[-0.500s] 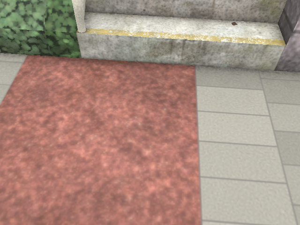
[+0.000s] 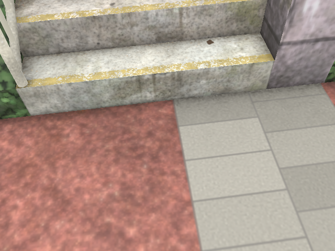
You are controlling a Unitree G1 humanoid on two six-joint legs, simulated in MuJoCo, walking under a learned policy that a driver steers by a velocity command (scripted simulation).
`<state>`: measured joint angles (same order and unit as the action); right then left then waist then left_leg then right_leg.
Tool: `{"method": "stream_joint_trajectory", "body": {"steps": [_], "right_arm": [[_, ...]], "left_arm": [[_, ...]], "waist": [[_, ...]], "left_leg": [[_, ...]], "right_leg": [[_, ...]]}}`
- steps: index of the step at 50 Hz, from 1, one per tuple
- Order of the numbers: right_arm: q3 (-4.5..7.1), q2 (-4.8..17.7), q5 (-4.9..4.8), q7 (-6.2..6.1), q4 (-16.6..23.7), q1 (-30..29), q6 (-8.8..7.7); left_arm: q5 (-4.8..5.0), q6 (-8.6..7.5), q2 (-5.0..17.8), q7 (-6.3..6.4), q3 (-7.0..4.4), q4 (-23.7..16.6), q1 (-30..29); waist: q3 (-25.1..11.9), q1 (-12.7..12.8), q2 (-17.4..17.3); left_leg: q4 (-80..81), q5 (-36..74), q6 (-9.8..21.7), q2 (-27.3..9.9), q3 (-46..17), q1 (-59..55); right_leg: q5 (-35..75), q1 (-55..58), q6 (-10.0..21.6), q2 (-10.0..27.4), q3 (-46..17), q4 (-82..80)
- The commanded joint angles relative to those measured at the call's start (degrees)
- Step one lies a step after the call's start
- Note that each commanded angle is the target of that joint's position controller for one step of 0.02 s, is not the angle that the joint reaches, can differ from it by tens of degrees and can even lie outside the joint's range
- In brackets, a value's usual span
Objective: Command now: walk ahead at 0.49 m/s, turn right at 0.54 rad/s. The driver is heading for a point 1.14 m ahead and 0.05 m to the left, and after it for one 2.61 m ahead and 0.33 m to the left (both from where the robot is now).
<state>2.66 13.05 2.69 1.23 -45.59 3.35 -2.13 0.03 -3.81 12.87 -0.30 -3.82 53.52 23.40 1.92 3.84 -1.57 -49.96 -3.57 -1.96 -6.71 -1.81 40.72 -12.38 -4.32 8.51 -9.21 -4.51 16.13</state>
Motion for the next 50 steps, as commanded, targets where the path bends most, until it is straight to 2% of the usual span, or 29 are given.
{"method": "stream_joint_trajectory", "body": {"steps": [1, 6, 8, 9, 10, 11, 12, 13, 14, 15, 16, 18, 20, 22, 25, 28, 33, 35, 36, 37, 38, 39, 40, 41, 42, 43, 45, 47, 50], "right_arm": [[0.25, 3.40, -0.20, 0.44, 5.12, -5.76, -0.34], [-0.88, 2.92, -0.96, 1.09, 8.21, -12.56, -1.34], [-0.49, 4.30, -1.17, 0.76, 7.36, -7.94, -1.83], [0.12, 5.73, -1.24, 0.21, 5.88, -3.09, -2.09], [0.81, 7.14, -1.49, -0.51, 3.46, 4.88, -2.54], [1.53, 8.95, -0.85, -1.42, 1.37, 13.92, -3.16], [2.47, 13.79, 0.29, -2.29, 0.63, 23.22, -3.13], [3.45, 15.37, -0.16, -1.56, -0.87, 21.66, -2.34], [2.55, 9.73, -1.46, -0.81, 0.70, 15.43, -1.85], [1.62, 6.10, -1.77, -0.55, 1.33, 11.09, -2.10], [1.14, 4.45, -1.29, -0.40, 0.50, 10.12, -2.41], [0.63, 3.71, -1.46, -0.57, -1.77, 11.98, -3.28], [0.57, 3.82, -1.99, -0.28, -3.67, 15.04, -4.29], [0.77, 4.87, -2.28, -0.19, -4.86, 17.17, -4.63], [0.61, 4.94, -2.40, -0.23, -6.31, 20.36, -4.30], [0.50, 5.34, -2.50, -0.35, -7.54, 23.37, -4.23], [0.53, 6.59, -1.94, -1.08, -9.37, 26.96, -3.75], [0.63, 7.12, -1.69, -1.50, -9.85, 26.40, -3.42], [0.73, 7.58, -1.65, -1.66, -9.92, 25.58, -3.32], [0.78, 7.93, -1.77, -1.69, -10.08, 24.94, -3.06], [0.50, 7.38, -1.98, -1.66, -9.89, 24.65, -2.93], [-0.17, 5.37, -2.32, -1.65, -7.63, 24.19, -3.06], [-0.90, 0.53, -4.10, -1.37, -7.35, 31.25, -2.83], [0.65, 6.78, -2.22, -1.67, -7.91, 26.43, -2.41], [0.79, 6.26, -2.15, -1.17, -6.31, 21.45, -2.75], [0.54, 5.07, -2.18, -0.85, -6.03, 19.52, -2.88], [0.40, 3.61, -0.87, -0.17, -6.79, 20.40, -1.50], [0.39, 2.68, -0.62, 0.46, -6.73, 19.94, -0.47], [0.50, 2.87, -0.55, 0.87, -4.95, 13.64, 0.24]], "left_arm": [[-0.10, -0.59, 7.48, 0.47, -1.23, -2.10, 5.06], [-0.93, -0.83, 6.94, 1.54, -0.43, -0.76, 9.06], [-1.04, -1.12, 8.34, 1.83, -0.49, -1.08, 6.35], [-1.10, -1.33, 9.26, 1.78, -0.62, -1.07, 5.51], [-1.24, -1.51, 9.82, 1.42, -0.67, -0.88, 4.74], [-1.01, -1.85, 9.20, 1.01, -0.49, -1.29, 3.83], [-1.02, -2.18, 5.31, 0.87, 0.39, -3.21, 5.62], [1.50, -1.70, 3.86, 0.74, 0.23, -1.81, 14.55], [-0.80, -1.06, 7.96, 1.11, -0.12, -1.04, 10.06], [-1.31, -1.03, 7.32, 0.61, -0.05, -2.48, 3.08], [-1.38, -0.98, 6.01, 0.25, 0.20, -3.35, 0.57], [-2.39, 0.11, 4.55, -0.58, 0.49, -3.74, 0.07], [-2.67, 0.75, 3.49, -1.10, 0.73, -3.73, 0.06], [-2.79, 1.05, 3.09, -1.54, 0.98, -4.99, -3.76], [-2.51, 1.06, 2.74, -1.81, 1.58, -7.94, -12.89], [-2.01, 0.85, 1.54, -2.00, 2.50, -9.92, -19.91], [-1.58, 0.54, 2.68, -1.70, 2.61, -11.87, -26.66], [-1.66, 0.17, 3.36, -1.45, 2.31, -11.88, -25.99], [-1.82, -0.12, 3.89, -1.15, 1.99, -11.05, -23.32], [-2.02, -0.55, 4.71, -0.73, 1.42, -8.92, -17.14], [-2.67, -1.21, 6.66, -0.10, 0.49, -5.80, -7.91], [-4.01, -1.66, 11.56, 0.67, -0.81, -4.24, 2.67], [-3.67, -1.04, 15.33, 0.50, -1.90, -3.65, 3.58], [-1.34, -0.40, 11.19, 0.06, -1.36, -3.95, -0.09], [-0.87, -0.53, 8.26, -0.22, -0.45, -4.46, -5.50], [-1.12, -0.99, 6.08, -0.55, 0.05, -4.47, -8.08], [-0.88, -1.73, 3.93, -0.24, 0.70, -3.27, -8.70], [-0.56, -2.67, 4.24, -0.19, 0.74, -1.59, -5.97], [-0.28, -2.98, 5.36, -0.12, 0.57, 0.40, -2.63]], "waist": [[1.09, 0.60, 4.51], [2.16, 2.62, 5.82], [1.12, -0.55, 6.58], [-1.18, -2.58, 7.09], [-5.09, -6.16, 6.25], [-10.12, -10.35, 5.01], [-18.92, -11.77, -3.24], [-22.44, -6.42, -17.70], [-12.15, -5.31, -4.10], [-5.57, -5.27, 0.92], [-2.10, -4.11, 2.80], [-1.27, -2.29, -0.55], [-1.70, -1.77, -2.04], [-0.51, -2.02, -2.14], [1.70, -3.77, -1.89], [2.16, -5.57, -2.52], [2.95, -7.07, -2.88], [2.80, -5.93, -2.98], [1.40, -4.43, -3.18], [-1.83, -1.70, -2.66], [-7.21, 1.89, -0.98], [-14.99, 5.36, 5.02], [-19.86, 1.69, 16.98], [-13.43, 1.38, 6.46], [-6.02, -0.69, 5.31], [-2.98, -2.16, 3.94], [-1.40, -5.02, 5.13], [-1.49, -5.83, 4.81], [0.85, -5.37, 4.70]], "left_leg": [[5.30, 5.05, 0.01, 2.92, 2.17, 2.55], [15.29, 4.62, 2.86, 5.59, 4.28, -1.83], [19.42, 1.38, 5.17, 7.24, 4.30, -10.96], [20.15, -1.39, 6.33, 9.12, 4.90, -17.57], [22.96, -1.05, 7.71, 10.15, 5.34, -26.31], [23.53, -0.66, 9.64, 5.35, 1.07, -39.77], [21.64, -4.71, 12.32, -9.39, -15.43, -52.15], [30.50, -6.64, 21.10, -18.69, -41.79, -60.03], [33.74, -14.51, 19.52, -15.64, -38.24, -51.12], [34.89, -12.89, 18.15, -12.95, -28.69, -43.25], [36.51, -6.59, 16.59, -10.23, -22.70, -37.75], [38.15, 0.99, 14.27, -6.30, -14.73, -33.12], [39.02, 7.38, 14.33, -5.08, -11.31, -32.82], [40.90, 8.59, 14.68, -4.78, -8.89, -33.00], [42.58, 11.06, 13.96, -3.12, -5.48, -33.83], [42.27, 14.69, 12.47, -1.85, -2.61, -34.59], [39.68, 18.18, 12.41, -4.93, -3.06, -41.71], [36.54, 23.61, 11.99, -6.14, -2.95, -44.39], [32.85, 30.36, 11.34, -6.09, -2.31, -44.78], [25.52, 35.85, 10.53, -5.01, -1.08, -44.41], [14.87, 32.48, 9.38, -2.68, 1.00, -39.28], [-2.26, 12.24, 8.33, 0.33, 3.64, -27.63], [-20.67, -27.14, 6.42, 10.44, 5.31, -8.49], [-23.13, -24.28, 7.25, 7.04, -0.64, -3.37], [-21.15, -18.29, 7.43, 4.83, -0.99, -2.87], [-18.41, -14.89, 7.12, 3.19, -0.74, -5.10], [-14.46, -12.73, 5.80, 1.50, -0.14, -10.09], [-12.93, -11.36, 4.85, 1.56, 0.92, -10.82], [-9.02, -5.78, 3.55, 0.44, 2.22, -5.38]], "right_leg": [[23.82, 2.32, 3.33, 14.97, -12.68, -3.22], [33.59, 8.53, 2.72, 16.58, -12.60, -1.21], [41.88, 8.12, 1.34, 17.06, -11.50, 1.74], [50.25, 8.25, 0.49, 16.80, -10.99, 6.23], [54.02, 8.07, -0.29, 15.32, -9.55, 14.85], [44.60, 0.84, -0.84, 13.34, -8.33, 26.31], [18.63, -7.96, -1.30, 8.90, -4.38, 43.57], [-17.04, -23.79, -3.61, 0.00, -1.18, 59.65], [-12.04, -29.80, -3.04, 4.93, -3.17, 61.69], [-7.34, -29.84, -3.21, 6.76, -2.94, 59.27], [-5.56, -28.84, -3.33, 8.45, -2.27, 56.33], [-4.51, -25.87, -4.03, 10.55, -1.06, 51.71], [-3.62, -26.13, -4.66, 11.01, 0.67, 49.79], [-0.85, -29.84, -5.41, 12.43, 2.38, 47.00], [5.38, -34.09, -6.68, 14.02, 4.95, 38.55], [10.93, -31.62, -7.12, 13.27, 7.13, 27.85], [9.81, -29.41, -5.66, 11.57, 8.03, 18.75], [5.89, -26.64, -4.13, 10.52, 8.17, 15.96], [3.74, -22.01, -3.14, 9.05, 8.65, 14.24], [3.70, -14.10, -1.91, 7.18, 9.46, 11.25], [4.69, -1.28, -0.08, 8.20, 8.00, 9.81], [-0.18, 13.24, 3.23, 22.12, -7.01, 9.33], [-3.12, 24.21, 11.14, 35.16, -32.92, 2.46], [-6.82, 18.32, 9.12, 31.59, -31.46, -0.07], [-3.75, 10.26, 7.23, 28.95, -22.45, -1.59], [2.82, 4.12, 5.76, 26.26, -16.67, -3.71], [9.07, -2.38, 3.07, 22.02, -8.91, -6.24], [14.80, -3.40, 3.20, 21.02, -5.96, -7.35], [16.20, -2.82, 3.12, 19.96, -2.89, -9.56]]}}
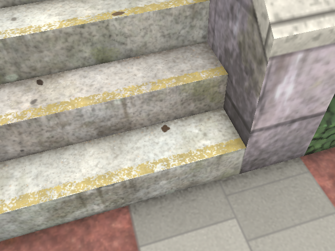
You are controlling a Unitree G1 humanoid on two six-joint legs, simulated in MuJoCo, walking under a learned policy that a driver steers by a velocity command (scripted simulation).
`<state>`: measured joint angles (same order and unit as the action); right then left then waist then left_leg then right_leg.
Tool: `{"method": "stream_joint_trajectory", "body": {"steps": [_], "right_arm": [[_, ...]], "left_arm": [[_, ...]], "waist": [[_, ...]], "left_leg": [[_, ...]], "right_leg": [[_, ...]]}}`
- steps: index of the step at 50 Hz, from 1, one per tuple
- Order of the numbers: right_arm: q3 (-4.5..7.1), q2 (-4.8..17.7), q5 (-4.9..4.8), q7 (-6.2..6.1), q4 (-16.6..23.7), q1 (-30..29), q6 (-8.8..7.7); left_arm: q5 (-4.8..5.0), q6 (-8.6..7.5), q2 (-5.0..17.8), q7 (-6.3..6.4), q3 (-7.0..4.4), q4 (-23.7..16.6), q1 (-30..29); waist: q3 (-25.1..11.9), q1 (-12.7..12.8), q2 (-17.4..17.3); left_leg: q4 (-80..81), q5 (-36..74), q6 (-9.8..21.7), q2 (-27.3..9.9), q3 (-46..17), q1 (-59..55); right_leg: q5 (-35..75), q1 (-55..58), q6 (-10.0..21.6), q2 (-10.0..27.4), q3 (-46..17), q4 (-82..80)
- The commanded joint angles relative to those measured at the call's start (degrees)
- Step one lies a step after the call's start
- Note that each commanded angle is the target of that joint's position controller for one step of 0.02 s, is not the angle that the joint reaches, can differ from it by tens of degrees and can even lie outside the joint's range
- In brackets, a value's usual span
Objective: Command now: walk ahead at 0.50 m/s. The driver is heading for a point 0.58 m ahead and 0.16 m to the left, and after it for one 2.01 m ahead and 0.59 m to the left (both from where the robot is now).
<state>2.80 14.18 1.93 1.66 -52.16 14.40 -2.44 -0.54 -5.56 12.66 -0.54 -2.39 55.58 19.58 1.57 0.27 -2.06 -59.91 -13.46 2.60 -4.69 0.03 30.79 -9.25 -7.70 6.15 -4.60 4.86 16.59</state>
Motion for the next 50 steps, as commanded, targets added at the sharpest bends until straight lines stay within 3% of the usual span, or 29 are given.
{"method": "stream_joint_trajectory", "body": {"steps": [1, 7, 11, 14, 16, 17, 18, 19, 20, 21, 22, 23, 25, 26, 28, 32, 34, 35, 37, 39, 40, 41, 42, 43, 44, 45, 46, 47, 50], "right_arm": [[0.34, 1.89, 0.11, 0.44, 2.39, -0.02, 0.57], [-0.81, 0.90, -1.12, 0.63, 5.66, -11.50, -0.01], [-1.06, 1.61, -0.57, 0.58, 7.81, -16.85, -0.58], [-0.76, 2.05, -0.34, 0.23, 7.29, -14.40, -1.29], [0.15, 3.53, -0.14, -0.27, 4.48, -5.27, -1.84], [1.22, 5.70, 0.83, -0.51, 1.75, 3.56, -2.35], [3.35, 12.09, 1.86, -1.29, 0.72, 12.11, -2.21], [4.14, 14.09, 0.70, -1.12, 0.85, 9.80, -1.47], [4.02, 13.18, -1.04, -0.74, 0.64, 6.67, -1.16], [3.58, 11.22, -1.89, -0.87, 1.51, 2.51, -1.02], [2.75, 7.91, -1.56, -0.88, 1.73, 0.72, -0.93], [2.12, 6.14, -1.55, -0.94, 1.32, 0.25, -1.22], [1.88, 6.44, -1.89, -0.98, 1.17, 0.33, -2.04], [2.15, 7.63, -2.00, -0.90, 0.73, 1.15, -2.36], [2.61, 9.42, -1.96, -0.84, 0.60, 2.03, -2.69], [2.94, 9.55, -1.93, -1.20, -0.26, 5.95, -2.25], [3.20, 10.00, -1.82, -1.50, 0.13, 6.19, -2.21], [2.93, 8.37, -1.02, -1.90, -0.17, 6.60, -1.99], [3.09, 8.67, -0.77, -2.23, 0.68, 5.28, -1.84], [3.24, 9.52, -1.10, -2.36, 1.78, 2.52, -2.23], [2.91, 8.86, -1.99, -2.15, 2.39, 1.13, -2.85], [1.33, 4.26, -3.37, -2.03, 4.39, 1.26, -3.49], [0.28, -0.44, -3.96, -2.68, 5.39, 10.15, -2.84], [0.91, 4.84, -1.32, -3.34, 3.21, 9.38, -1.16], [1.36, 5.92, 0.15, -2.77, 3.19, 4.98, -0.65], [1.28, 4.86, 0.70, -2.02, 4.17, 2.77, -0.61], [1.06, 3.36, 1.13, -1.38, 4.48, 1.54, -0.29], [0.79, 2.19, 1.36, -0.75, 4.25, 2.61, 0.03], [-0.12, -0.19, 0.85, -0.34, 4.98, 2.27, 0.65]], "left_arm": [[0.30, -1.09, 5.59, 0.13, -0.82, -1.11, 2.39], [-0.22, -1.13, 6.08, 0.62, -0.60, 1.61, 7.56], [-0.64, -1.57, 6.40, 1.72, -0.65, 3.50, 9.37], [-0.85, -1.45, 7.30, 2.59, -0.68, 4.01, 7.74], [-1.08, -0.35, 7.95, 2.79, -0.56, 4.16, 7.57], [-0.89, -0.11, 8.65, 2.69, -0.51, 3.06, 5.81], [0.87, -0.73, 6.61, 2.17, 0.26, -0.29, 4.53], [0.73, -1.41, 6.08, 1.29, -0.10, -1.95, 4.51], [-0.48, -1.66, 8.25, 0.86, -0.58, -2.53, 0.19], [-0.24, -2.23, 7.78, 0.61, -0.36, -3.91, -2.91], [-0.20, -2.25, 6.86, 0.69, -0.27, -4.02, -3.57], [-1.01, -1.37, 6.53, 0.80, -0.22, -4.50, -4.04], [-2.51, 0.43, 5.13, 0.63, 0.07, -5.12, -3.25], [-2.63, 1.06, 4.33, 0.45, 0.25, -5.62, -3.40], [-2.56, 1.70, 4.03, 0.30, 0.46, -6.67, -5.92], [-1.94, 1.78, 4.27, 0.24, 0.90, -10.56, -17.38], [-1.57, 1.66, 3.79, 0.66, 1.43, -12.35, -21.37], [-0.73, 1.77, 2.44, 1.20, 1.87, -11.75, -19.42], [-0.76, 1.35, 4.35, 1.74, 1.75, -12.05, -17.88], [-1.05, 0.21, 6.63, 2.70, 0.96, -10.42, -11.04], [-1.74, -0.72, 8.09, 3.13, 0.37, -9.20, -5.13], [-2.98, -1.50, 12.15, 3.83, -0.67, -8.83, 1.53], [-3.18, -0.46, 17.15, 3.84, -2.01, -9.04, 0.32], [-2.83, 0.37, 12.02, 3.43, -1.96, -8.88, -1.78], [-2.32, 0.26, 6.69, 2.88, -0.71, -10.17, -3.76], [-1.83, 0.15, 5.04, 2.49, -0.18, -10.43, -6.02], [-1.53, -0.29, 4.37, 2.38, 0.13, -9.89, -5.78], [-1.24, -0.76, 4.60, 2.34, 0.09, -8.56, -4.51], [-1.20, -2.09, 4.60, 1.46, 0.14, -5.77, -1.92]], "waist": [[1.95, -1.25, 5.16], [3.76, 1.70, 5.17], [5.10, 2.60, 4.65], [2.61, 0.57, 5.91], [-3.44, -3.04, 6.70], [-8.05, -7.03, 6.30], [-14.54, -9.85, -1.35], [-17.99, -6.49, -10.01], [-12.59, -5.18, -1.79], [-6.35, -3.63, 0.20], [-2.03, -1.68, 3.67], [-0.48, -0.26, 4.23], [-1.80, 1.40, 2.85], [-2.27, 2.00, 2.06], [-1.90, 1.71, 0.16], [-0.86, -2.71, -2.18], [-0.83, -3.69, -2.35], [-3.66, -3.44, -4.98], [-4.29, -2.28, -3.92], [-5.92, 1.32, -2.65], [-8.40, 4.63, -0.24], [-13.88, 6.45, 5.70], [-16.94, 0.50, 17.57], [-14.62, -0.31, 8.32], [-10.43, 1.15, 3.79], [-6.79, 0.29, 3.92], [-4.04, 0.16, 7.00], [-3.20, -0.70, 7.55], [-6.13, -1.95, 6.82]], "left_leg": [[2.92, 6.17, -1.35, -1.84, 0.83, 6.25], [18.15, 14.51, -0.64, 0.46, 2.43, 6.14], [24.12, 11.82, 1.95, 1.98, 3.42, 7.06], [27.83, 5.29, 5.01, 5.71, 7.06, 0.24], [31.03, 2.12, 7.50, 9.88, 9.06, -9.98], [32.78, 3.54, 9.83, 8.22, 5.11, -22.90], [33.75, -0.33, 16.30, -5.16, -14.41, -40.16], [41.46, 6.58, 23.51, -16.61, -41.94, -48.60], [43.29, 4.70, 21.37, -13.80, -35.67, -44.48], [45.00, 8.90, 19.38, -12.38, -28.55, -35.65], [46.35, 15.88, 16.91, -9.88, -24.01, -29.10], [46.81, 21.86, 15.58, -7.75, -20.66, -24.96], [46.59, 30.56, 14.53, -5.01, -16.31, -21.51], [46.14, 33.39, 14.04, -3.91, -14.51, -20.57], [46.30, 32.24, 12.76, -1.98, -13.31, -18.47], [45.93, 24.93, 8.75, 0.08, -14.74, -20.82], [43.43, 29.52, 6.97, 0.69, -14.81, -21.51], [40.85, 32.55, 6.64, 0.13, -14.41, -21.18], [37.60, 35.04, 6.24, -0.04, -16.67, -20.19], [29.65, 42.42, 5.13, 1.32, -18.73, -20.78], [21.58, 40.28, 3.85, 4.04, -17.47, -18.17], [8.73, 23.18, 2.54, 6.71, -14.23, -10.79], [-1.90, -18.46, 1.53, 13.92, -6.89, 1.82], [-9.01, -19.24, 2.02, 7.57, -5.06, 5.89], [-13.22, -14.46, 1.83, 6.53, -5.55, 6.71], [-12.03, -10.37, 1.28, 4.91, -5.82, 6.80], [-14.15, -8.40, 0.35, 4.83, -4.46, 6.56], [-14.89, -6.27, -0.45, 5.15, -3.97, 5.05], [-13.00, -4.63, -1.34, 6.09, -2.41, 1.91]], "right_leg": [[13.78, 1.09, 5.24, 15.01, -11.67, -10.46], [17.90, 5.67, 3.41, 14.42, -5.48, -11.43], [23.33, 13.21, 2.96, 17.43, -2.88, -9.62], [45.47, 16.41, 1.88, 17.91, 0.67, -0.59], [56.44, 17.00, 1.05, 17.49, 2.50, 15.03], [49.20, 8.94, -0.05, 16.49, 3.59, 27.01], [29.06, -9.65, -2.30, 11.79, 5.95, 47.35], [-19.06, -27.45, -3.76, -0.54, 0.06, 64.26], [-13.89, -32.16, -2.66, 4.90, -8.60, 63.63], [-8.23, -31.35, -3.11, 7.51, -8.19, 59.48], [-6.69, -28.59, -3.54, 9.03, -7.64, 54.54], [-7.11, -25.88, -4.60, 9.62, -7.53, 51.58], [-6.87, -21.65, -6.40, 9.03, -6.50, 47.77], [-6.76, -21.30, -6.98, 8.66, -5.74, 45.71], [-4.04, -21.41, -8.16, 8.18, -4.40, 39.66], [4.30, -23.25, -9.13, 7.18, -3.71, 24.99], [7.10, -21.51, -9.12, 5.65, -3.33, 19.33], [6.04, -17.56, -8.87, 4.31, -2.50, 21.62], [3.28, -13.34, -7.84, 3.57, -3.73, 18.65], [2.75, -5.74, -6.08, 2.32, -4.27, 10.47], [7.00, 2.81, -4.57, 4.99, -5.85, 5.00], [8.60, 13.77, -1.25, 18.13, -17.30, 3.18], [23.33, 21.11, 7.09, 32.65, -34.98, 2.08], [10.23, 15.20, 10.18, 32.95, -37.70, 2.68], [1.16, 10.17, 9.67, 28.38, -32.87, 0.39], [-3.05, 4.83, 7.48, 24.77, -26.47, -2.65], [3.09, 1.18, 6.37, 22.20, -21.69, -3.78], [10.01, -1.86, 5.81, 19.98, -16.68, -3.80], [30.03, -2.69, 6.36, 18.70, -9.36, -0.98]]}}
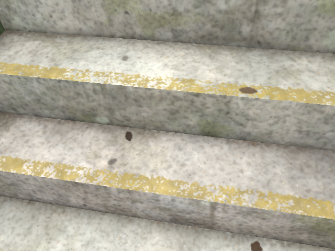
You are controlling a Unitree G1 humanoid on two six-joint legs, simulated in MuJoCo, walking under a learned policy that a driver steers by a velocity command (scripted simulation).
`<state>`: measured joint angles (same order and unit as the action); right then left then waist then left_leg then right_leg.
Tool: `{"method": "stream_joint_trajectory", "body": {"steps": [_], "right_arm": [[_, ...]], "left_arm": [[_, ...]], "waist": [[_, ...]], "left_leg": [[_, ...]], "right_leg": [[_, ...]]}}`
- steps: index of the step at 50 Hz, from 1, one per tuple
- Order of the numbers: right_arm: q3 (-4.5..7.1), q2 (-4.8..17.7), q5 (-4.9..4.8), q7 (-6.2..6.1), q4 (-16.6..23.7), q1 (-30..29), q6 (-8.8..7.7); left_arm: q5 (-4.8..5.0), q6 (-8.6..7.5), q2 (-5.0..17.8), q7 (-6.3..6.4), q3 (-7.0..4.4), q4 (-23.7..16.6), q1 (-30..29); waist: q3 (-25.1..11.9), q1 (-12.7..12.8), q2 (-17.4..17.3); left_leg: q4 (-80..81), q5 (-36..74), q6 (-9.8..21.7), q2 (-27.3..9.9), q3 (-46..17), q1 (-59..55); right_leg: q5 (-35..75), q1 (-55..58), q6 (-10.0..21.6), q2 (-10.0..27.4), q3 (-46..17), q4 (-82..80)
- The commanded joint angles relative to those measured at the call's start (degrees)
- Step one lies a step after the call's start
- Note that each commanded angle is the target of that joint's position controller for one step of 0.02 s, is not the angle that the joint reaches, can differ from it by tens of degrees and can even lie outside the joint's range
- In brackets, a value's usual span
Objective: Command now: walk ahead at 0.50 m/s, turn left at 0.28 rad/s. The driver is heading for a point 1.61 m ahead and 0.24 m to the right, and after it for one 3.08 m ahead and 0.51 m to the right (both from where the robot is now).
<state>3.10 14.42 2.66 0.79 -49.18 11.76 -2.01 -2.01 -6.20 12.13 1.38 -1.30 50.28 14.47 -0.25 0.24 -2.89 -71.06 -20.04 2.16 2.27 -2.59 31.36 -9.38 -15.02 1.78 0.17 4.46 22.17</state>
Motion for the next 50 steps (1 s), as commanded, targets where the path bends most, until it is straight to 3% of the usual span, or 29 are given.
{"method": "stream_joint_trajectory", "body": {"steps": [1, 5, 7, 9, 10, 11, 12, 13, 15, 18, 21, 23, 26, 29, 32, 33, 35, 36, 37, 38, 39, 40, 41, 42, 43, 45, 47, 49, 50], "right_arm": [[-0.70, -0.68, 0.03, 0.56, 2.55, 3.87, 0.41], [-2.10, -1.31, -0.83, -0.73, 4.03, -2.01, 0.24], [-2.53, -1.97, -1.38, -2.02, 2.53, 3.27, -0.28], [-2.52, -1.71, -0.62, -2.10, 0.54, 6.71, -2.11], [-2.29, 0.09, 0.41, -1.95, -0.33, 9.58, -2.94], [-1.25, 5.55, 0.61, -1.97, -0.81, 12.40, -2.94], [-0.13, 8.10, -0.60, -2.18, -0.36, 12.38, -2.10], [0.41, 7.52, -1.54, -1.76, 0.41, 9.27, -1.49], [0.07, 5.83, -1.49, -1.15, -0.96, 6.33, -0.96], [-1.07, 2.14, -0.60, -1.55, -3.96, 10.14, -1.76], [-1.05, 2.72, -1.05, -2.20, -6.46, 13.56, -2.93], [-0.42, 4.28, -1.13, -2.29, -9.08, 18.47, -3.62], [-1.14, 2.91, -1.47, -2.57, -11.28, 20.63, -3.94], [-1.63, 3.84, -1.51, -2.44, -13.10, 21.80, -4.78], [-2.35, 3.90, -2.39, -2.60, -13.49, 18.28, -4.20], [-2.46, 4.24, -2.30, -3.43, -13.33, 17.84, -3.72], [-2.14, 5.31, -4.19, -4.40, -10.14, 10.91, -2.61], [-1.95, 7.89, -5.08, -4.05, -8.29, 12.33, -2.78], [-0.97, 11.49, -4.90, -3.58, -7.72, 12.64, -3.01], [0.67, 14.45, -6.48, -2.15, -6.64, 11.50, -3.46], [1.35, 12.92, -5.95, -0.70, -4.45, 9.22, -4.25], [0.65, 4.30, -3.84, 1.36, -0.21, 7.08, -4.58], [0.11, -2.17, 0.31, 1.80, -0.47, 10.01, -4.36], [-0.54, -5.38, 0.96, 1.94, 2.37, 7.73, -3.59], [-1.32, -7.37, 1.60, 1.25, 4.98, 4.23, -3.04], [-2.78, -10.15, 0.92, -0.43, 6.98, 2.80, -1.57], [-3.79, -12.02, -1.26, -0.96, 7.91, 2.73, -0.98], [-4.60, -11.97, -1.00, -1.44, 10.38, -0.62, -1.40], [-4.27, -10.10, -1.05, -1.68, 10.55, -2.86, -1.07]], "left_arm": [[0.20, -1.69, 4.91, -0.44, -0.70, -0.39, 2.30], [0.95, -1.30, 6.72, -0.03, -0.57, -1.47, -0.43], [1.71, -0.58, 7.68, 0.10, -1.25, 0.51, 4.43], [2.94, 0.62, 5.43, -0.35, -0.95, -0.10, 2.94], [3.06, 0.72, 3.56, -0.39, -0.48, -1.20, 3.46], [2.64, 1.30, -1.81, -0.49, 0.87, -2.24, 8.15], [2.33, 3.03, -0.91, 0.24, 0.84, -0.19, 11.87], [0.34, 3.89, 2.39, 0.23, -0.20, 0.09, 9.63], [-0.82, 4.45, 2.30, -0.01, -1.39, -1.51, 2.98], [-0.22, 3.92, 0.26, -1.08, -1.06, -3.10, 1.31], [-0.45, 4.61, -1.28, -1.01, -0.58, -5.31, -0.74], [-0.27, 5.81, -3.94, 0.49, 0.19, -9.27, -6.26], [-0.27, 6.26, -4.60, 1.07, 1.40, -15.52, -15.79], [0.01, 6.76, -6.42, 1.92, 2.81, -20.42, -21.23], [0.23, 6.59, -7.22, 1.30, 4.81, -26.81, -27.05], [0.35, 6.83, -7.27, 1.03, 5.01, -28.95, -28.95], [1.50, 7.49, -8.45, 0.52, 6.09, -26.29, -19.51], [2.10, 7.37, -5.34, 0.33, 4.39, -21.55, -12.82], [1.71, 7.22, -3.76, 0.59, 2.78, -17.18, -0.56], [0.48, 6.29, 0.68, 0.30, 0.98, -15.22, 5.53], [-1.12, 5.88, 7.15, 1.10, -1.49, -12.35, 11.71], [-0.94, 7.02, 15.40, 2.86, -3.81, -8.59, 15.93], [0.01, 7.10, 15.14, 3.18, -4.66, -8.46, 9.95], [0.60, 6.94, 11.55, 2.10, -3.67, -7.37, 0.61], [0.69, 6.15, 5.88, 1.14, -2.17, -3.89, -4.78], [0.53, 4.26, -5.16, 0.02, 0.45, 4.06, -2.80], [0.13, 2.49, -7.37, -0.74, 0.96, 9.01, 2.35], [0.25, 1.10, -5.08, -1.70, 0.42, 11.18, 5.11], [0.60, 0.32, -3.40, -2.17, 0.15, 10.59, 3.18]], "waist": [[-4.23, -2.38, 8.18], [-4.13, -1.48, 12.33], [-6.49, -1.54, 15.37], [-4.63, -4.00, 7.72], [-5.81, -3.74, 4.11], [-7.99, -0.88, -11.62], [-10.43, -2.14, -12.75], [-3.78, -1.98, -6.79], [4.00, -0.92, -3.52], [2.53, -0.18, 1.75], [0.47, 0.02, 0.35], [1.38, -1.90, -5.15], [5.68, -2.66, -0.90], [6.81, -2.95, -2.17], [8.47, -1.08, 1.52], [7.57, -1.92, -0.46], [0.35, 2.41, -2.40], [-7.83, 3.55, -2.09], [-17.43, 8.49, -6.52], [-22.34, 12.01, -7.65], [-22.19, 13.65, -0.03], [-22.62, 12.45, 23.93], [-20.30, 7.14, 16.50], [-10.95, 0.85, 10.46], [1.11, -3.02, 6.47], [4.93, -5.85, 4.20], [5.61, -5.18, 8.92], [5.94, -5.77, 4.26], [6.12, -6.32, 2.07]], "left_leg": [[2.53, 2.78, -1.08, -1.47, 0.33, -0.01], [28.85, 3.28, -1.76, -1.25, 5.63, -13.43], [34.65, 8.31, -0.54, -0.06, 7.50, -19.43], [51.11, 15.28, 0.12, 0.59, 8.41, -24.20], [52.00, 23.50, 0.12, -4.48, 2.89, -31.57], [51.36, 48.11, 3.72, -20.03, -13.95, -37.97], [54.96, 35.35, 13.66, -25.42, -17.77, -30.58], [59.24, 15.77, 16.18, -22.49, -18.64, -23.51], [60.09, 2.12, 15.10, -17.99, -15.43, -19.22], [56.87, 8.21, 11.47, -15.16, -11.77, -23.49], [56.06, 13.21, 12.40, -16.50, -11.40, -25.23], [58.68, 8.20, 15.57, -20.97, -15.62, -29.38], [61.17, -8.16, 12.97, -21.02, -15.04, -31.29], [63.06, -10.81, 11.75, -22.61, -14.18, -32.20], [68.56, -8.46, 8.17, -17.45, -7.06, -22.04], [73.35, -3.29, 9.61, -16.82, -6.39, -18.74], [79.09, 28.63, 9.65, -14.13, 4.54, -7.55], [68.95, 67.69, 9.78, -14.07, 7.42, -12.77], [56.33, 96.12, 9.48, -17.24, 7.33, -21.43], [40.96, 106.96, 8.54, -16.09, 7.36, -27.97], [19.86, 87.33, 5.59, -11.71, 2.92, -17.35], [-1.40, 17.66, 3.90, 3.38, -3.51, 1.61], [-27.65, 13.98, 3.73, 5.36, -18.18, 7.19], [-36.97, 17.78, 3.75, 2.60, -14.14, 13.67], [-39.80, 20.67, 4.07, 1.23, -7.95, 20.41], [-44.29, 20.44, 5.15, 1.31, -7.61, 25.16], [-53.07, 14.44, 6.27, 2.51, -7.77, 34.07], [-47.69, 14.02, 6.33, 1.54, -7.80, 37.17], [-41.93, 17.00, 5.82, 1.75, -5.93, 34.94]], "right_leg": [[31.85, 3.78, 10.18, 13.67, -7.33, -6.71], [35.23, 0.70, 7.19, 11.38, -3.09, -6.86], [34.34, 2.70, 8.46, 12.65, -4.17, -3.03], [32.58, 2.52, 6.74, 8.43, -1.05, 10.45], [18.03, -4.00, 4.69, 6.71, -1.38, 18.94], [-14.37, -14.12, 0.66, 0.91, 1.92, 30.26], [-23.08, -12.52, 0.29, 1.02, -0.83, 44.04], [-20.89, -16.40, -0.51, 1.89, -1.53, 55.28], [-15.47, -29.36, 0.57, 2.46, -2.09, 76.05], [-9.74, -37.50, 1.43, 2.56, -2.82, 78.56], [-9.02, -41.52, 1.13, 2.66, -3.41, 80.23], [-16.85, -53.67, 1.96, 1.47, -3.05, 99.34], [-21.60, -67.05, 3.01, 3.36, -6.35, 102.08], [-26.77, -75.70, 3.92, 3.25, -7.05, 111.65], [-24.59, -68.43, 3.60, 6.27, -3.13, 93.47], [-22.88, -61.95, 3.01, 6.62, -0.53, 89.11], [-20.81, -24.45, 5.77, 5.18, 2.71, 64.03], [-23.75, -11.93, 5.69, -0.38, 6.63, 60.99], [-21.83, -3.85, 5.74, -3.45, 6.86, 60.26], [-18.98, -0.46, 6.00, -5.90, 4.54, 47.16], [-27.31, 5.20, 8.44, 2.06, -19.63, 29.46], [-25.99, 11.80, 10.10, 15.72, -56.06, -1.41], [-35.09, 4.48, 6.63, 19.72, -66.88, -8.35], [-48.79, -5.25, 5.87, 17.73, -59.78, -6.04], [-48.40, -14.18, 6.67, 15.50, -47.76, 0.57], [-30.37, -19.12, 4.45, 10.95, -26.97, 6.48], [-18.31, -13.73, 5.22, 10.78, -19.95, 3.24], [-8.77, -11.77, 4.59, 9.59, -13.89, 0.42], [-7.40, -14.47, 3.67, 8.25, -10.58, -0.57]]}}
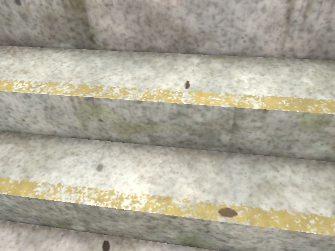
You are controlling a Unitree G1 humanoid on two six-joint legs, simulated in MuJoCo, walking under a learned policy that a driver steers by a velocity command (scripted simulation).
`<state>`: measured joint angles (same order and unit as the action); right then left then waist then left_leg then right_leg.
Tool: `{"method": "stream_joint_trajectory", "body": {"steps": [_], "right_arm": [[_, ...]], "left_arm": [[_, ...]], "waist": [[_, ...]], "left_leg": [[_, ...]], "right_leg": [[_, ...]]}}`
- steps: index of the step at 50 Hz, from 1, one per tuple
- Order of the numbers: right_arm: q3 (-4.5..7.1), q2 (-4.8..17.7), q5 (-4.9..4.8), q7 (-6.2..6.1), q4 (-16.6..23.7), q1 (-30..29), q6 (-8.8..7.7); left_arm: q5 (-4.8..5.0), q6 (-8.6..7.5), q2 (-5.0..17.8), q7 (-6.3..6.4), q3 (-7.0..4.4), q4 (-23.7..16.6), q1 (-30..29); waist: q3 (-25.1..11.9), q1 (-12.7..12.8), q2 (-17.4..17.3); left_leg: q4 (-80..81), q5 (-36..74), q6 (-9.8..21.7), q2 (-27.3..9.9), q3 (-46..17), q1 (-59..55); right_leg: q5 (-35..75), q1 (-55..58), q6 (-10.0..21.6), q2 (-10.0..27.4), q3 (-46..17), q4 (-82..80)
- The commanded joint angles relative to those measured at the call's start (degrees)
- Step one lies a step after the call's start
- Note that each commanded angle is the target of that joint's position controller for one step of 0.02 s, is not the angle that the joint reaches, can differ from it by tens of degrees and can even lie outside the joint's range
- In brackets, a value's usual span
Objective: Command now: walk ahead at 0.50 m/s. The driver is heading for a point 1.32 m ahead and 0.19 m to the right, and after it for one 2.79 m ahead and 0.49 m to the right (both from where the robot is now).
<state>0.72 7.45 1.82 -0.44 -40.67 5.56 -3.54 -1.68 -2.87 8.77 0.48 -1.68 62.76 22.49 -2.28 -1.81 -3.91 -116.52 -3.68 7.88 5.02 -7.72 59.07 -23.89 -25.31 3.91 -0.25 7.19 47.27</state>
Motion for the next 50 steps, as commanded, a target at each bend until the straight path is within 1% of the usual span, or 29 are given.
{"method": "stream_joint_trajectory", "body": {"steps": [1, 5, 8, 10, 13, 14, 15, 16, 17, 18, 19, 20, 22, 24, 27, 30, 33, 36, 37, 38, 39, 40, 41, 42, 43, 44, 46, 48, 50], "right_arm": [[-1.65, -1.11, -0.54, -0.71, 2.35, 1.29, 0.85], [-2.66, -5.35, -0.80, -2.36, 3.79, -4.91, 0.87], [-3.81, -5.89, -0.47, -1.04, 10.42, -18.91, 0.16], [-4.57, -6.64, -0.28, 0.51, 14.27, -24.05, 1.01], [-6.21, -9.38, -1.28, 1.40, 13.87, -22.37, 3.11], [-5.51, -7.36, -3.20, 1.40, 10.97, -15.62, 2.55], [-4.06, -4.71, -2.92, 0.59, 7.63, -6.52, 2.45], [-2.59, -1.33, -2.62, -0.09, 5.33, 3.29, 3.12], [-0.83, 3.02, -0.82, -0.18, 3.19, 9.43, 3.31], [1.16, 7.31, 0.06, -1.23, 0.11, 14.75, 3.06], [3.73, 12.76, 0.64, -2.03, -2.38, 19.51, 4.87], [5.00, 14.01, -0.81, -1.62, -2.81, 9.72, 4.91], [3.77, 7.10, -1.42, -1.13, -10.39, 5.06, 2.52], [1.02, -2.85, 0.27, -0.73, -17.52, 7.66, -0.12], [0.48, -2.29, -0.49, 0.21, -21.14, 13.56, -2.99], [-0.22, 1.21, -0.98, 1.69, -22.47, 16.77, -5.52], [0.28, 4.64, -1.93, 2.05, -22.61, 18.65, -6.26], [1.19, 6.80, -2.70, -1.54, -22.01, 24.44, -4.35], [1.64, 7.41, -2.99, -2.74, -20.93, 23.38, -3.87], [1.46, 7.55, -4.13, -2.83, -18.63, 22.89, -4.00], [1.75, 10.85, -4.41, -2.73, -17.53, 24.41, -5.14], [2.93, 14.44, -4.72, -2.06, -16.78, 23.15, -6.33], [3.96, 16.02, -4.41, -0.37, -15.09, 22.21, -6.99], [4.17, 13.17, -4.32, 1.79, -11.25, 20.09, -7.41], [4.95, 10.20, -1.52, 4.17, -8.00, 12.69, -6.86], [4.63, 4.25, 2.04, 4.01, -3.52, 8.03, -5.92], [1.28, -4.74, 2.59, 1.99, 3.05, 3.65, -4.12], [-0.96, -7.52, 0.92, 1.04, 3.36, 9.83, -3.21], [-1.65, -7.46, 0.15, -0.12, 2.19, 11.33, -1.48]], "left_arm": [[0.83, -3.75, 0.80, -0.98, 0.73, -2.67, -5.82], [1.04, -5.42, 4.71, -0.22, -0.61, 0.93, 8.42], [0.02, -4.97, 2.42, 0.60, 0.08, 1.30, 12.09], [1.30, -4.06, 0.39, 1.86, 0.51, 2.24, 14.75], [3.02, -2.63, 2.35, 4.35, -0.31, 3.67, 18.84], [3.17, -3.16, 3.66, 3.79, 0.23, -0.52, 11.79], [2.88, -4.22, 7.72, 2.97, -0.51, -2.09, 12.95], [3.76, -5.74, 13.52, 1.82, -2.10, -3.34, 11.76], [4.69, -7.02, 15.81, 0.08, -3.37, -5.47, 9.38], [5.53, -8.09, 12.37, -2.04, -3.00, -8.47, 10.90], [4.26, -7.96, 10.33, -3.98, -4.12, -10.29, 3.04], [0.96, -7.07, 5.86, -3.96, -4.43, -12.79, -0.04], [-1.34, -5.37, -2.15, -1.13, -2.11, -21.22, -9.76], [-1.02, -4.43, -7.47, -0.45, 0.83, -24.23, -7.49], [0.81, -2.72, -10.51, 0.12, 3.12, -25.59, -9.46], [2.59, -0.79, -8.94, 2.02, 3.93, -27.93, -17.45], [1.22, 0.30, -7.10, 2.45, 5.07, -33.93, -27.92], [1.76, 1.29, -6.96, 1.49, 6.03, -34.91, -33.52], [1.60, 1.15, -8.99, 1.25, 6.91, -34.52, -31.82], [3.14, 0.76, -6.63, 0.47, 6.11, -31.02, -27.93], [3.69, 0.89, -5.98, 0.95, 5.44, -27.53, -18.32], [3.51, 0.85, -2.75, 1.10, 4.27, -25.65, -9.52], [1.32, 0.96, 1.57, 1.20, 2.59, -24.45, -4.19], [-0.61, 1.77, 8.68, 2.18, -0.29, -21.55, 1.97], [-1.06, 3.90, 13.12, 3.34, -2.82, -17.69, 4.68], [-0.44, 3.29, 14.52, 3.16, -4.29, -16.93, -5.33], [0.04, 0.81, 6.02, 1.88, -2.55, -10.36, -10.38], [-0.79, -1.24, -5.07, 0.55, 0.40, -4.09, -7.87], [0.02, -3.04, -4.90, -0.09, 0.74, -2.72, -6.36]], "waist": [[7.70, -3.84, 1.66], [5.16, 1.50, 7.83], [8.35, 4.61, 5.97], [7.76, 6.11, 6.25], [1.82, 8.32, 12.26], [-1.38, 3.03, 10.11], [-10.48, -0.17, 12.28], [-18.32, -5.30, 16.29], [-24.65, -8.46, 17.96], [-27.08, -8.15, 8.14], [-25.99, -11.33, -2.61], [-23.48, -6.90, -1.34], [-4.77, -0.30, 7.49], [4.29, 5.42, 7.04], [8.06, 5.76, 5.11], [7.04, 5.53, 2.45], [8.26, 5.71, 4.80], [0.41, 1.79, -0.86], [-1.09, 2.07, -1.85], [-5.85, 2.80, 1.77], [-13.42, 5.39, -4.23], [-19.42, 9.34, -7.45], [-24.40, 11.11, -8.00], [-24.73, 12.05, 1.19], [-20.34, 13.19, 13.14], [-13.75, 10.21, 10.85], [4.75, 2.83, 5.07], [8.17, -3.26, 1.25], [9.18, -4.23, 1.77]], "left_leg": [[10.20, 4.05, -0.93, -0.81, 2.63, 3.77], [-17.55, -8.96, 0.23, -2.38, 3.55, 30.03], [-9.25, -14.61, 0.63, -6.45, 8.49, 36.24], [4.42, -13.17, 0.04, -9.53, 15.29, 27.74], [27.01, -20.31, 1.84, -9.58, 21.40, 4.39], [40.74, -20.24, 2.36, -5.77, 23.68, -14.23], [38.24, -17.73, 2.99, -1.83, 25.85, -26.26], [46.09, -22.22, 3.39, 0.25, 22.00, -33.64], [55.49, -20.74, 4.08, 0.14, 15.94, -43.17], [63.16, -28.36, 10.33, -11.37, -8.15, -57.13], [91.65, -36.18, 15.81, -21.57, -38.32, -56.75], [98.85, -43.35, 15.29, -23.71, -47.61, -50.31], [92.22, -42.90, 8.03, -21.17, -29.95, -38.34], [91.16, -26.77, 3.88, -17.78, -13.88, -30.04], [95.39, -9.15, 0.59, -16.88, -1.39, -33.72], [102.91, -6.66, 2.44, -18.17, 2.24, -34.76], [108.40, -13.93, -1.04, -14.05, 8.62, -33.79], [121.60, 5.51, 4.78, -15.45, 10.24, -41.30], [119.69, 17.67, 5.27, -16.19, 13.03, -44.89], [113.95, 46.51, 6.36, -14.83, 16.20, -45.34], [104.03, 83.70, 8.74, -18.43, 15.82, -50.05], [91.89, 96.35, 8.71, -20.35, 14.50, -57.38], [78.83, 91.92, 7.07, -20.09, 12.85, -59.08], [59.97, 73.59, 3.41, -13.96, 11.34, -41.82], [36.68, 9.81, 2.51, -1.21, 7.39, -23.57], [5.47, 1.63, 0.73, 0.80, -3.62, -9.65], [-8.95, 3.01, 1.76, -0.82, -2.52, 6.17], [-9.27, 0.28, 2.04, -1.16, -3.63, 8.04], [-5.83, 0.40, 1.32, -1.45, -3.62, 10.96]], "right_leg": [[11.10, -5.89, 1.37, 8.14, -10.58, -27.85], [6.79, 19.52, 6.88, 15.11, -17.60, -32.01], [4.97, 24.21, 5.63, 14.81, -16.01, -37.05], [10.63, 21.14, 5.47, 12.75, -13.96, -43.44], [41.22, 24.44, 8.90, 12.27, -7.17, -52.62], [78.36, 19.46, 8.31, 11.37, -1.68, -45.62], [110.22, 22.08, 8.36, 15.69, -2.50, -35.39], [118.33, 28.51, 7.86, 16.88, -3.65, -23.09], [115.08, 29.38, 6.69, 15.76, -4.26, -11.47], [99.35, 8.17, 4.38, 9.92, -7.35, 5.81], [38.40, -2.23, 2.43, -3.69, -7.61, 32.94], [22.77, -10.99, 0.83, -5.26, -16.04, 64.39], [27.34, -26.36, 3.13, -2.22, -15.55, 75.00], [23.25, -33.11, 5.53, -3.00, -17.46, 80.12], [18.34, -44.66, 5.88, -3.04, -18.17, 80.21], [10.84, -50.91, 6.12, -4.59, -12.92, 90.26], [9.46, -51.03, 5.84, -1.09, -7.87, 73.48], [7.46, -32.91, 5.40, 3.34, 4.45, 53.37], [2.02, -26.88, 6.28, 4.21, 1.59, 44.30], [-2.95, -14.12, 6.11, -0.70, 7.87, 32.86], [-5.67, -4.78, 6.06, -3.90, 8.91, 35.13], [-8.00, -0.54, 6.16, -5.70, 6.34, 26.24], [-10.67, 6.41, 6.70, -5.30, -0.57, 16.87], [-24.42, 13.92, 12.14, 7.48, -29.73, 2.18], [-44.05, 15.79, 16.48, 13.27, -60.57, -27.13], [-44.49, 11.07, 13.25, 16.12, -67.72, -33.98], [-28.59, -2.73, 8.57, 15.27, -45.52, -24.50], [-10.96, -6.67, 4.94, 11.29, -29.56, -23.21], [1.80, -5.27, 3.78, 9.33, -19.31, -23.85]]}}
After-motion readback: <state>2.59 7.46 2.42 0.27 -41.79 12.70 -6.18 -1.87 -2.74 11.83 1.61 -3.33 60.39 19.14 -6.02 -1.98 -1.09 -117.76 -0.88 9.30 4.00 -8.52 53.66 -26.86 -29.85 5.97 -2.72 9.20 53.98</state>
